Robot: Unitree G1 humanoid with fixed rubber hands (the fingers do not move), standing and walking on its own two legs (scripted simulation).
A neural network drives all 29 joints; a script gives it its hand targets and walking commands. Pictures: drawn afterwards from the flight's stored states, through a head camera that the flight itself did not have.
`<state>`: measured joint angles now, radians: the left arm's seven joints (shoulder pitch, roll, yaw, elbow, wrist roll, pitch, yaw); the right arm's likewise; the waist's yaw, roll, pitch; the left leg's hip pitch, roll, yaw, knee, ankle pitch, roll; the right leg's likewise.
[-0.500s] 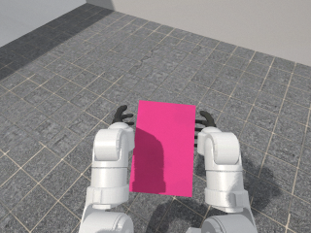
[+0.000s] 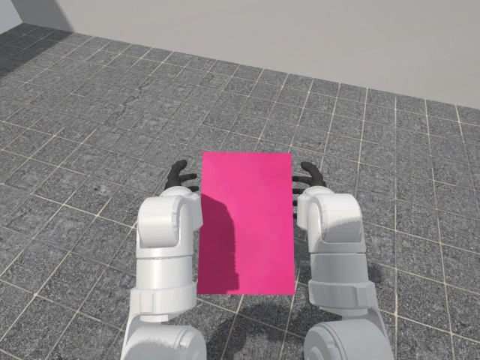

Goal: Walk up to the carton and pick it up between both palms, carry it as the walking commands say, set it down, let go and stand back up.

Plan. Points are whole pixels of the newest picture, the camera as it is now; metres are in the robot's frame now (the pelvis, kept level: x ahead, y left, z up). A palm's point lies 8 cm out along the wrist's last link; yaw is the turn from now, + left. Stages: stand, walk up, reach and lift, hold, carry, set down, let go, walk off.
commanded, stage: carry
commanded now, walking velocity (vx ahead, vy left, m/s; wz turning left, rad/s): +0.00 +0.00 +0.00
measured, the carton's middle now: (244, 223) +0.35 +0.03 -0.01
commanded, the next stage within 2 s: none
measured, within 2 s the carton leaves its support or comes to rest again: neither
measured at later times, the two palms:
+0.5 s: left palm (295, 281) +0.20 -0.04 +0.10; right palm (477, 295) +0.19 -0.26 +0.11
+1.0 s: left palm (350, 358) +0.12 -0.09 +0.11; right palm out of the picture +0.11 -0.31 +0.12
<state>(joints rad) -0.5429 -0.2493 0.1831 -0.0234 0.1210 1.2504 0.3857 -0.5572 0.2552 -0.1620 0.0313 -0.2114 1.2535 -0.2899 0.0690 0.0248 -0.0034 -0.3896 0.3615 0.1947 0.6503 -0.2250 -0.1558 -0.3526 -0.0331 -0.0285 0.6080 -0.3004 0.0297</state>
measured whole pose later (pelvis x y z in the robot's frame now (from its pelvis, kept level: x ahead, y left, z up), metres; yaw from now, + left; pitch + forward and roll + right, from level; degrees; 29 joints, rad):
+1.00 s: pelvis -0.19 -0.19 +0.01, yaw -4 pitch +1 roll +0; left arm -0.49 -0.23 0.17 0.04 0.15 1.26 0.31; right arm -0.53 0.25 -0.13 0.07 -0.16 1.27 -0.38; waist 0.01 0.01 -0.06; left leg -0.36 0.07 0.14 0.62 -0.28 -0.01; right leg -0.40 0.05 -0.01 0.55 -0.15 -0.05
